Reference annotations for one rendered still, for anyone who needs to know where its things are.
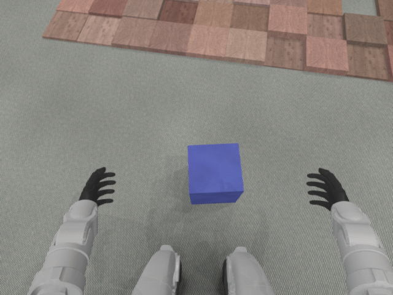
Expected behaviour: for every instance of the robot right hand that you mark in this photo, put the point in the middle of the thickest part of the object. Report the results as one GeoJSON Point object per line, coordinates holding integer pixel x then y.
{"type": "Point", "coordinates": [334, 191]}

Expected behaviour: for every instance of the right robot thigh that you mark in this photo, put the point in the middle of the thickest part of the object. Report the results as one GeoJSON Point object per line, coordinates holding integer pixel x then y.
{"type": "Point", "coordinates": [247, 274]}

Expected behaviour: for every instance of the robot left forearm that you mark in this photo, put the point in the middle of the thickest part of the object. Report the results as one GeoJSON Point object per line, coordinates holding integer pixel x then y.
{"type": "Point", "coordinates": [63, 272]}

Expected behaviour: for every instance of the carton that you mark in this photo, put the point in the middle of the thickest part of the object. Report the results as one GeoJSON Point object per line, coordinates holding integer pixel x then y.
{"type": "Point", "coordinates": [215, 174]}

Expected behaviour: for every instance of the robot left hand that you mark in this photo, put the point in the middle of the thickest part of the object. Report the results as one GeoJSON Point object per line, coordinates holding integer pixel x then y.
{"type": "Point", "coordinates": [90, 191]}

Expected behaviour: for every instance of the robot left shin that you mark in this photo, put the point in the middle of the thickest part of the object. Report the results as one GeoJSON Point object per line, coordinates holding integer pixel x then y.
{"type": "Point", "coordinates": [167, 247]}

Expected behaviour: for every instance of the robot right forearm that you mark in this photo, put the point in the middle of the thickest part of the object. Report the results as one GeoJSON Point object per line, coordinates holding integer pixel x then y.
{"type": "Point", "coordinates": [367, 265]}

